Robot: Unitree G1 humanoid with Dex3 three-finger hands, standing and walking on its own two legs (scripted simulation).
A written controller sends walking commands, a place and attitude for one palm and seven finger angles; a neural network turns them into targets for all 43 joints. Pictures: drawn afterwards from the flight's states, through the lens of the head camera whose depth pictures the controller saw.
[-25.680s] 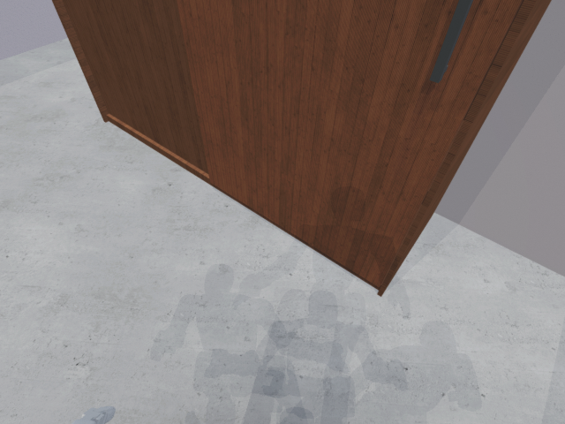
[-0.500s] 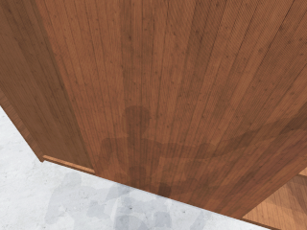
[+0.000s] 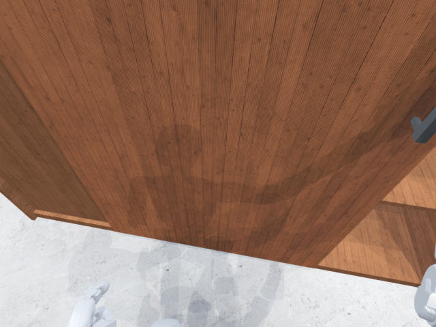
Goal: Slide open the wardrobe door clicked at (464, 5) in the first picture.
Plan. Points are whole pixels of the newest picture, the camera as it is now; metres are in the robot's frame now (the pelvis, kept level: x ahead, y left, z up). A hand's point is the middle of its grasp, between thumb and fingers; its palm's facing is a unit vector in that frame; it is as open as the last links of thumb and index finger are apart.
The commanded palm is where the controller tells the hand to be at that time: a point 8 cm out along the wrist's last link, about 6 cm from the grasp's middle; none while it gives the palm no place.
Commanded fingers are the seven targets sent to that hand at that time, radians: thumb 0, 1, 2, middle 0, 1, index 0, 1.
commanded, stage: stop walking and hold the door there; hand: right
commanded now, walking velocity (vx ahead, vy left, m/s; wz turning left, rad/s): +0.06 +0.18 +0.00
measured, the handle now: out of the picture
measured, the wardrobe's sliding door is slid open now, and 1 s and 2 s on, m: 0.48 0.48 0.48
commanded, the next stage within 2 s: loosen the grip on the handle in 0.84 s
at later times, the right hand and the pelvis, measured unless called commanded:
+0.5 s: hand out of the picture +0.42 -0.30 +0.24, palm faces +0.51 +0.84 -0.16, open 6.5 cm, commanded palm +0.38 -0.33 +0.22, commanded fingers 0.00 -0.90 -0.90 0.45 1.40 0.45 1.40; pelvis -0.02 +0.01 +0.00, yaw +2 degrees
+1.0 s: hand out of the picture +0.42 -0.31 +0.25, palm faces +0.49 +0.86 -0.14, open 6.6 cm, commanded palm +0.36 -0.34 +0.24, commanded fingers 0.00 -0.42 -0.67 0.45 1.40 0.45 1.40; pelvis -0.02 +0.01 +0.00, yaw +2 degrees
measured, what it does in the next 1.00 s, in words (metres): steps on the spot: left foot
